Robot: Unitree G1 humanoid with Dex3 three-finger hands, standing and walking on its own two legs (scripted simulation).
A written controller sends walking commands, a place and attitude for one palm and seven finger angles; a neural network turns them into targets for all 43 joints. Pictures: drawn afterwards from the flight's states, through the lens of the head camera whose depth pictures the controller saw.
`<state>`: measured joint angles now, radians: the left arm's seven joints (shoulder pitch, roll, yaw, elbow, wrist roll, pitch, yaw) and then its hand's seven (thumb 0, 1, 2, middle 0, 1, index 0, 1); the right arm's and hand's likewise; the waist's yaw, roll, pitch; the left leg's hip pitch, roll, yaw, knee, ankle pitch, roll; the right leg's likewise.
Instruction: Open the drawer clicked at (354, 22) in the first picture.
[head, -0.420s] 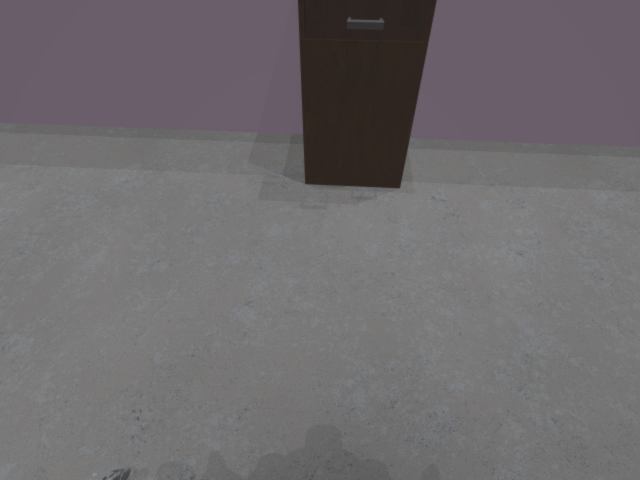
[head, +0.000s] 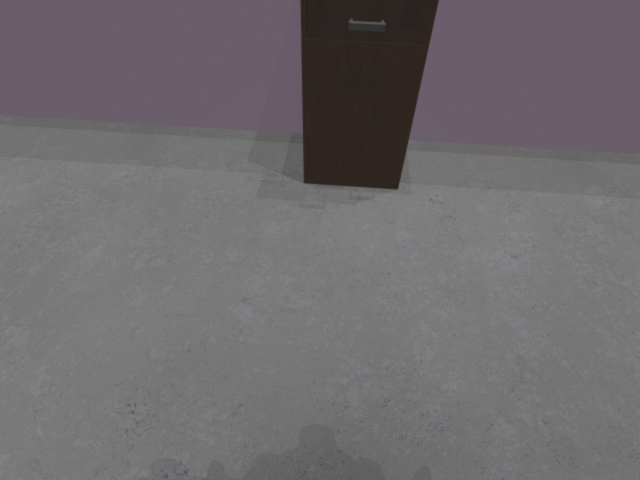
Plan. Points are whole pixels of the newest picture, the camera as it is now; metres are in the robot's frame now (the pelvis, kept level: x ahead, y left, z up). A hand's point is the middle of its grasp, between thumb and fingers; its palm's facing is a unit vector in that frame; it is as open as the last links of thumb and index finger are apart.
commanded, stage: stand and wait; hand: left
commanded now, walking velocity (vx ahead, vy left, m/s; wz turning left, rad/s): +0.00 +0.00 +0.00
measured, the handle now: (366, 24) +1.53 -0.06 -0.01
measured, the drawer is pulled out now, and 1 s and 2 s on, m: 0.00 0.00 0.00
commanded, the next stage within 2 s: look at it before walking up in 0.40 s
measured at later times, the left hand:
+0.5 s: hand out of the picture +0.07 +0.25 -0.15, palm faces -0.02 -0.94 -0.33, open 7.4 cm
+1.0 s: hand out of the picture +0.05 +0.26 -0.15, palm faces -0.02 -0.94 -0.33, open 7.4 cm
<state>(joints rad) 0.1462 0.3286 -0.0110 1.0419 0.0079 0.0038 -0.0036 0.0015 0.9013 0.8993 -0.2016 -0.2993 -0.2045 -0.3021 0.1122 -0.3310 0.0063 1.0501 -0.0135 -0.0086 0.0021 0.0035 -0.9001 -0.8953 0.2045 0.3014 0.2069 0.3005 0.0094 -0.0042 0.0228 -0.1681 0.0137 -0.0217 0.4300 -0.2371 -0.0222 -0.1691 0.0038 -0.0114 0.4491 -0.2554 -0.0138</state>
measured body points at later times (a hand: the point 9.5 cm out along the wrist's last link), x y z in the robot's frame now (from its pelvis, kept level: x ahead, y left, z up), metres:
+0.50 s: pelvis -0.01 +0.00 +0.00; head -0.01 +0.00 +0.45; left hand +0.07 +0.30 -0.13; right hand +0.07 -0.29 -0.13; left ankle +0.00 +0.14 -0.74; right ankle -0.01 -0.11 -0.74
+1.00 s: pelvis -0.01 +0.01 +0.00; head -0.01 +0.01 +0.45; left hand +0.06 +0.30 -0.13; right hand +0.07 -0.29 -0.13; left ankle +0.00 +0.14 -0.74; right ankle -0.01 -0.11 -0.74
